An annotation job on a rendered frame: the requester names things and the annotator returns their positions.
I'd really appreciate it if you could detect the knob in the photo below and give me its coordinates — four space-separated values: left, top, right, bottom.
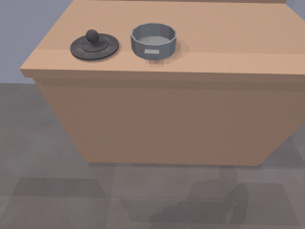
86 30 99 43

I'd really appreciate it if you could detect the lid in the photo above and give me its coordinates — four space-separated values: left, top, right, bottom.
70 33 119 61

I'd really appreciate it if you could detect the pot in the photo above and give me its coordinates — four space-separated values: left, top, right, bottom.
131 22 177 60

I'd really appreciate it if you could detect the table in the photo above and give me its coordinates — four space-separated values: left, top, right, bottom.
19 0 305 166

